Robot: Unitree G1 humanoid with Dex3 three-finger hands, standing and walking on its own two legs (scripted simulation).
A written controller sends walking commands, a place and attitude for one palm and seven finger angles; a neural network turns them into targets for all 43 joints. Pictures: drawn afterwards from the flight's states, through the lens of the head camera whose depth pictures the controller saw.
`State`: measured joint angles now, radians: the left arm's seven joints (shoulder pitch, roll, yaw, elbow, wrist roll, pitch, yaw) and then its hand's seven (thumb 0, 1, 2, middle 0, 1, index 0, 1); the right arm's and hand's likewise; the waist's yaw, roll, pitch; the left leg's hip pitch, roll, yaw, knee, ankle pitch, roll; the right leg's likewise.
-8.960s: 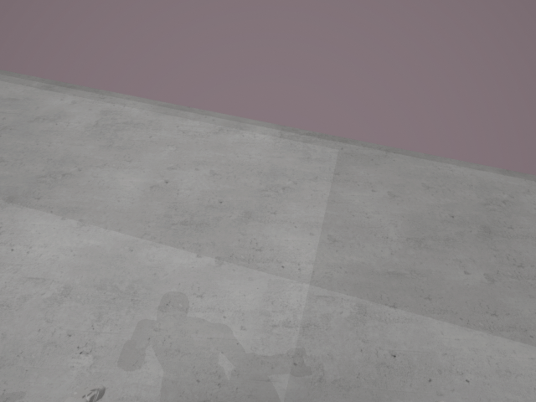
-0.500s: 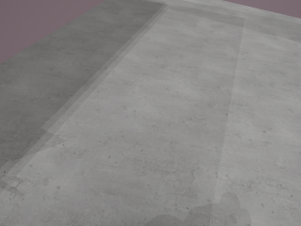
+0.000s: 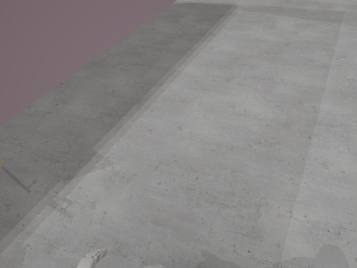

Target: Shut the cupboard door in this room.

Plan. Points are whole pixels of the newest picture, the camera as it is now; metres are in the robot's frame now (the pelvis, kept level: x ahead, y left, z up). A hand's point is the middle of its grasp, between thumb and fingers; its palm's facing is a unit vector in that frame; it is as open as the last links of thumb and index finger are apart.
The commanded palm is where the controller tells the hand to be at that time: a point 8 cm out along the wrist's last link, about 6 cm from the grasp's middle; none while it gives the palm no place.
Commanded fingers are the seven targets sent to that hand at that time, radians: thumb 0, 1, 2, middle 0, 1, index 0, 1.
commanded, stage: turn or walk to find it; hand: left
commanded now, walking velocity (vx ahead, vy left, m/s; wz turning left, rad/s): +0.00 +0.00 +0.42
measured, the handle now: out of the picture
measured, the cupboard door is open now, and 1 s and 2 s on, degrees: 87 87 87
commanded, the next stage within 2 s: stand and wait in 1.06 s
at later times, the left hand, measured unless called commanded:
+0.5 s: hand out of the picture -0.08 +0.24 -0.19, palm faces +0.30 -0.92 -0.24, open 7.4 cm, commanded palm none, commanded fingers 0.00 0.90 0.90 -0.20 -0.30 -0.20 -0.30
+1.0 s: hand out of the picture +0.00 +0.23 -0.14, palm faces +0.39 -0.88 -0.28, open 7.4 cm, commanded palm none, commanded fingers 0.00 0.90 0.90 -0.20 -0.30 -0.20 -0.30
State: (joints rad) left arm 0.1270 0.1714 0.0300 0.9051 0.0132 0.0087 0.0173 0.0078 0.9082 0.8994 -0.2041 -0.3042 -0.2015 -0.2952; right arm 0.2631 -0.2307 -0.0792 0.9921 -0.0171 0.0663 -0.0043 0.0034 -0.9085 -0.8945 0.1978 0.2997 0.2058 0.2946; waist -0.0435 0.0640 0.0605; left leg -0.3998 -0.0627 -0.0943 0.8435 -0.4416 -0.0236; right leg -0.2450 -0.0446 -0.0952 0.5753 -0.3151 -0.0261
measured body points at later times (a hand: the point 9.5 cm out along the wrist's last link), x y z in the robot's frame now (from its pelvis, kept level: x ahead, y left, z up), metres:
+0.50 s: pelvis -0.03 +0.04 -0.01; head +0.00 +0.07 +0.44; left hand -0.09 +0.29 -0.17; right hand +0.13 -0.19 -0.14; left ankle -0.06 +0.13 -0.73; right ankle -0.01 -0.10 -0.71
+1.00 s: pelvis -0.04 +0.00 +0.00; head +0.00 -0.02 +0.44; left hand -0.03 +0.27 -0.12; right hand +0.07 -0.22 -0.17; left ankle -0.06 +0.13 -0.73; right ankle +0.00 -0.10 -0.74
